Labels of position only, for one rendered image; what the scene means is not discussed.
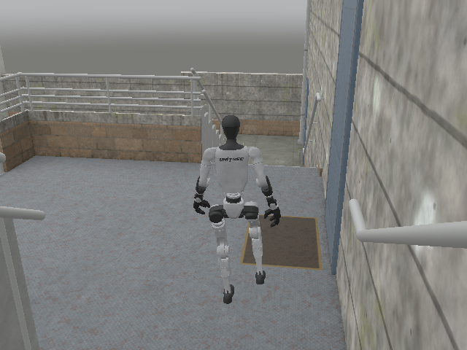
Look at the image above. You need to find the right robot upper arm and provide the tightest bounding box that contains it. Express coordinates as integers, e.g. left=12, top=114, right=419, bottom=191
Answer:
left=247, top=147, right=268, bottom=187

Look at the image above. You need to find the humanoid robot head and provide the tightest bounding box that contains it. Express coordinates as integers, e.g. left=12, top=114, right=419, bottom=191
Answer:
left=219, top=115, right=244, bottom=150

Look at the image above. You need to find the robot right hand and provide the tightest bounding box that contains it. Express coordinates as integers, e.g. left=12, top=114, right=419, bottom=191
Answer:
left=264, top=207, right=281, bottom=227

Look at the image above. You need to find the robot right foot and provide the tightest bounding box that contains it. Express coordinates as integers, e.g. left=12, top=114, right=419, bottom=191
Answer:
left=255, top=271, right=266, bottom=284

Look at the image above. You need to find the left robot upper arm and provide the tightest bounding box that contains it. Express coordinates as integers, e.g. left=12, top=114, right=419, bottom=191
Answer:
left=198, top=147, right=217, bottom=187

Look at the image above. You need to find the robot left hand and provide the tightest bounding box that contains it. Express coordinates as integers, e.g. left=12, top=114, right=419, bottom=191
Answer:
left=193, top=200, right=210, bottom=214

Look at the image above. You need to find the right robot forearm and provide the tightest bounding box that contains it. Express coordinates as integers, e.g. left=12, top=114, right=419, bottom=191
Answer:
left=261, top=176, right=278, bottom=210

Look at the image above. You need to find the left robot forearm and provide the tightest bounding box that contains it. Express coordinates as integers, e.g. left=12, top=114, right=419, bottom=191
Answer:
left=194, top=176, right=206, bottom=203

